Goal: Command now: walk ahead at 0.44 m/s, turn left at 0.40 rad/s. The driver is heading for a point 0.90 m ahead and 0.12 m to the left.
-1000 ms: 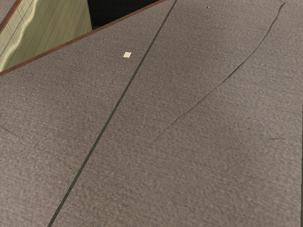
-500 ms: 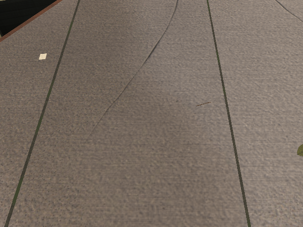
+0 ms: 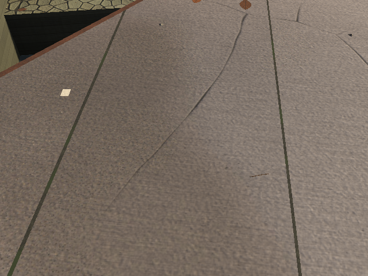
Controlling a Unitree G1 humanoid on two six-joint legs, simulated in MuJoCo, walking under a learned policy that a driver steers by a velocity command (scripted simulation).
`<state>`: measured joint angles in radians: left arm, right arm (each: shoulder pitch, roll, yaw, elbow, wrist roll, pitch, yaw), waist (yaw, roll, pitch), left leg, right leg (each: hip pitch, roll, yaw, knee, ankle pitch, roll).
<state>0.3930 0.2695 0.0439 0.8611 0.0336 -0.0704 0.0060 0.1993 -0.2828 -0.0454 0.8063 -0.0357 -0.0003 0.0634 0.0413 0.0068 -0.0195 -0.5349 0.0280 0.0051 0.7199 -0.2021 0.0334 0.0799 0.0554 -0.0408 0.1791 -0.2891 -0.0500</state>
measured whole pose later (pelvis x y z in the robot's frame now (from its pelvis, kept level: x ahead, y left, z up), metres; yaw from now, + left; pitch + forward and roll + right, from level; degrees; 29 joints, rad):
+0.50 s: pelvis +0.28 +0.08 +0.00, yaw +17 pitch +3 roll +1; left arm 0.06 0.27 0.01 0.71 0.04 -0.03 -0.04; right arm 0.43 -0.27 -0.05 0.84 0.00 -0.05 0.00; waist -0.06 -0.04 0.04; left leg 0.02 -0.14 -0.18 0.27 -0.31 0.12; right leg -0.67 -0.06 0.01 0.68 -0.02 0.03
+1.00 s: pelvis +0.53 +0.12 +0.00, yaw +7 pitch +1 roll +0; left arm 0.38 0.26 0.05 0.88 0.00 -0.02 0.00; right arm 0.07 -0.26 0.01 0.74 -0.02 0.00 -0.01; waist 0.07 0.04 0.08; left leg -0.58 0.01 -0.06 0.79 -0.18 -0.04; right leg -0.15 0.15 0.14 0.38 -0.22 -0.10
